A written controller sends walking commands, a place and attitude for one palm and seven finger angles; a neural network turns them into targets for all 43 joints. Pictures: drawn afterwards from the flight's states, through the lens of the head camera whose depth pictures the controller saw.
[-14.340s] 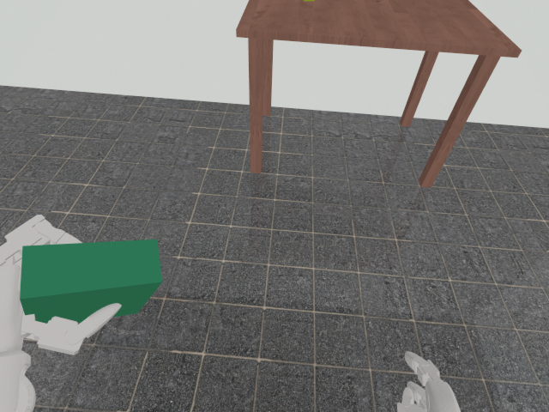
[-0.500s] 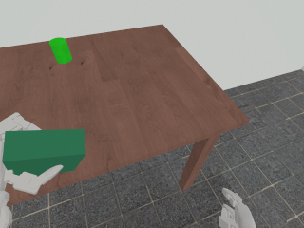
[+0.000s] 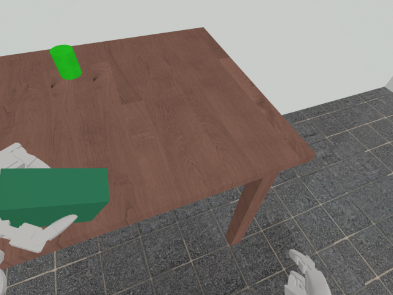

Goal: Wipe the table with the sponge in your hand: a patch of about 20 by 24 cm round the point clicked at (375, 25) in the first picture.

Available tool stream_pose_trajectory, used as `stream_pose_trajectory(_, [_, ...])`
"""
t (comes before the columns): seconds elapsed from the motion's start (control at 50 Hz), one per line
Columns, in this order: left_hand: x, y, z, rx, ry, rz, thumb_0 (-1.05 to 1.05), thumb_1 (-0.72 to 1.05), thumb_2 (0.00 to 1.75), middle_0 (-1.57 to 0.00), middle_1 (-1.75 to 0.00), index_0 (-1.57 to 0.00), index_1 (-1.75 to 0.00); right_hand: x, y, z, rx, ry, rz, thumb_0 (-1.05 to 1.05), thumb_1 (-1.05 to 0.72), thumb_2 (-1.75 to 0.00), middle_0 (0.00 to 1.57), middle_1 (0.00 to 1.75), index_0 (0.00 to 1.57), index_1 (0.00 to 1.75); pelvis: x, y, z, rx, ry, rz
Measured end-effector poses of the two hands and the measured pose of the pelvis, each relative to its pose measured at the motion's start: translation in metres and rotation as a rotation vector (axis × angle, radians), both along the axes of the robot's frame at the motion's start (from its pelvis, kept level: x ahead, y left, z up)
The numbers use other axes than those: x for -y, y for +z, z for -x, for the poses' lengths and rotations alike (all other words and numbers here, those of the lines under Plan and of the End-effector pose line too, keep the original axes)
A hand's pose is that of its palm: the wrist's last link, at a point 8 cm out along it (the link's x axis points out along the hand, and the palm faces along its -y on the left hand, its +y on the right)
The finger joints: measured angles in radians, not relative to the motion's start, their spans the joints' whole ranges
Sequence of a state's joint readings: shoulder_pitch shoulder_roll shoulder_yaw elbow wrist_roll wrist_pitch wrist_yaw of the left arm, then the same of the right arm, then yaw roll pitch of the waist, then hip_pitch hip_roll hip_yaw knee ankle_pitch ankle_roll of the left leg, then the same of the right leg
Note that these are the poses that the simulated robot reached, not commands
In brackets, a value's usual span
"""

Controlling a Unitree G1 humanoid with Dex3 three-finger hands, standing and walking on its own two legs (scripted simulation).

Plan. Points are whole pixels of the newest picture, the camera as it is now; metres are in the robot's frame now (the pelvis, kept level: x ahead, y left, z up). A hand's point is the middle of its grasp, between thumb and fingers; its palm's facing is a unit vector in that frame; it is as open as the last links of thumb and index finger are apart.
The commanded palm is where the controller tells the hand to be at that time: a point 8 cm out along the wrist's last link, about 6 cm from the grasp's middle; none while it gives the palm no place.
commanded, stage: shuffle to correct the standing spot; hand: left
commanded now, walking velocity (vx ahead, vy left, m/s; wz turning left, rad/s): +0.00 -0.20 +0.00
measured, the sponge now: (70, 199) +0.23 +0.21 +0.14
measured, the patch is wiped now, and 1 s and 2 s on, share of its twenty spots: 0.00 0.00 0.00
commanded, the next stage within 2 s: come to a stop and stand still in 0.06 s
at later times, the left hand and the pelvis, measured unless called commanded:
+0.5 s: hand (27, 224) +0.18 +0.24 +0.16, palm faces +0.27 -0.87 -0.42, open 9.4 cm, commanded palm +0.13 +0.30 +0.19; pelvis -0.04 +0.02 +0.00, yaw -1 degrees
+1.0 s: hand out of the picture +0.15 +0.32 +0.17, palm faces +0.40 -0.84 -0.36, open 9.4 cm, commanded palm +0.09 +0.35 +0.19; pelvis -0.07 +0.08 +0.01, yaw -1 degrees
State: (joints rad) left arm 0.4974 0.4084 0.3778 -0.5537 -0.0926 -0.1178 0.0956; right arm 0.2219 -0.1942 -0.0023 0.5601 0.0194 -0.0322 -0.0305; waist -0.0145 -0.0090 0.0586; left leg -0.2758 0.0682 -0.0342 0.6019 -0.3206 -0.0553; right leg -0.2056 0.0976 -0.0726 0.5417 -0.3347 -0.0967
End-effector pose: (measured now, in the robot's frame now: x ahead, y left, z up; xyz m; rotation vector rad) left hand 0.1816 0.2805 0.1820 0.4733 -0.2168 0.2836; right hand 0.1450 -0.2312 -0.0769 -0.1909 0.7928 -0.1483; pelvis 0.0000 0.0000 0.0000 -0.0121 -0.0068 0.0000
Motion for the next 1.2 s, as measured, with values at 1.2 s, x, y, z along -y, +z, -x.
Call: stream_pose_trajectory(1.2, [-0.085, -0.003, 0.057, 0.097, 0.059, 0.045, 0.0, -0.44, 1.05, -0.81, -1.39, -0.81, -1.39, -0.088, 0.026, 0.051, 0.099, 0.09, 0.025, 0.01, -0.9, -0.9, 0.21, 0.3, 0.21, 0.3, -0.078, 0.012, 0.056, 0.047, -0.016, 0.019])
